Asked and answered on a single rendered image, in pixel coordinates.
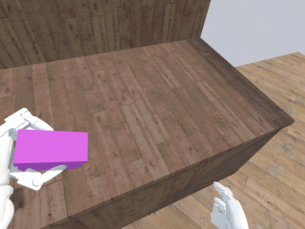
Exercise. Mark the table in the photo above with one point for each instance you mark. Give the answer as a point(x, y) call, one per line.
point(166, 115)

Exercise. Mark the robot left forearm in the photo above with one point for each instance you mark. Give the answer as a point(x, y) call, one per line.
point(6, 206)

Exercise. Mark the robot left hand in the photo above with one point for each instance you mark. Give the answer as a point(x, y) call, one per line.
point(22, 120)

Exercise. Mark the sponge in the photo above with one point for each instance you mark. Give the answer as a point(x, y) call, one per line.
point(42, 150)

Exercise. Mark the robot right hand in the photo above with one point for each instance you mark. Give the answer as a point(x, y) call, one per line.
point(232, 214)

